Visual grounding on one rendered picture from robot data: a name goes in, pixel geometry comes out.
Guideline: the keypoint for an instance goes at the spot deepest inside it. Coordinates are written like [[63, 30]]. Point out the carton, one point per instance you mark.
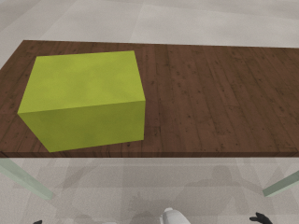
[[83, 100]]

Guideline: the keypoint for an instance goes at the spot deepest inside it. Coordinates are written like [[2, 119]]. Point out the right robot thigh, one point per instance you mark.
[[173, 217]]

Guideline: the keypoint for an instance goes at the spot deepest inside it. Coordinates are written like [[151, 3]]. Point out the robot right hand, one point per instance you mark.
[[261, 218]]

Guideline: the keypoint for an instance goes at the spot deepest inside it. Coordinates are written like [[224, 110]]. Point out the right robot shin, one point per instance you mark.
[[168, 209]]

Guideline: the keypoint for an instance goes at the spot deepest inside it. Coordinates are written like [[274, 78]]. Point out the table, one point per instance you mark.
[[201, 101]]

